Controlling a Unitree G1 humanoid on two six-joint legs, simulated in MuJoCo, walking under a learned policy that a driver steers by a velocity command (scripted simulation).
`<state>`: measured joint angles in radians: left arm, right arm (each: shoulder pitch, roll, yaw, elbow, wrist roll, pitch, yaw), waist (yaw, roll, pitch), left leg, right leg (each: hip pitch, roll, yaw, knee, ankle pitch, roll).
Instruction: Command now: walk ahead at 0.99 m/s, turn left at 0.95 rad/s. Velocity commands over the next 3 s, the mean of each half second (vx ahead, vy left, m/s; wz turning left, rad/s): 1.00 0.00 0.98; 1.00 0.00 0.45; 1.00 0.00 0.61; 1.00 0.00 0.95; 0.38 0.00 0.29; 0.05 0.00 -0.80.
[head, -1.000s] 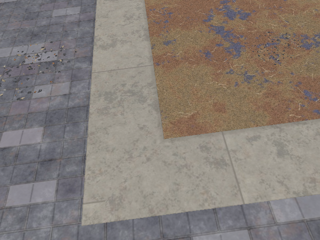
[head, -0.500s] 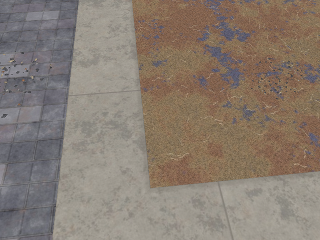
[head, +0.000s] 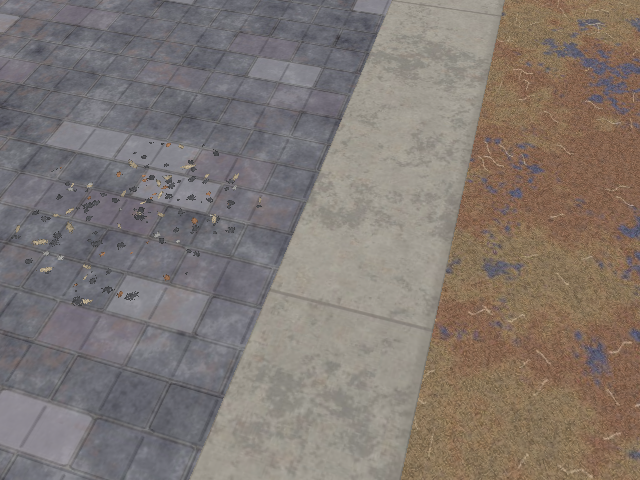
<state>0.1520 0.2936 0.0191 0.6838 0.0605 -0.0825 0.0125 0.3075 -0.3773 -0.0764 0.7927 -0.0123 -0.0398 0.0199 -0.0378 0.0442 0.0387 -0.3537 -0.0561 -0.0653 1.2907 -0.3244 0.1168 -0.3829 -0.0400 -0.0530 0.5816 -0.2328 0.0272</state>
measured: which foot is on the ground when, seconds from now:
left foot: up 0.00-0.30, down 0.32-0.76, up 0.78-1.00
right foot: down 0.00-0.32, up 0.34-0.72, down 0.74-1.00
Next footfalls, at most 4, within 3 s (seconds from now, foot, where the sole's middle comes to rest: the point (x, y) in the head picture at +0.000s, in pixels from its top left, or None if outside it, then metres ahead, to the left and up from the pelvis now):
0.32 left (296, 466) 0.48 0.08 -0.76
0.74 right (273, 281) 0.93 0.13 -0.76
1.20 left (119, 220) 1.15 0.54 -0.76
1.62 right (59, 123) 1.55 0.80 -0.76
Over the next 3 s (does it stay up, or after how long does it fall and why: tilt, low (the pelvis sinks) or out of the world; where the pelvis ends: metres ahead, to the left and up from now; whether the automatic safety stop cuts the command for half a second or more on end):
stays up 1.43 1.43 0.01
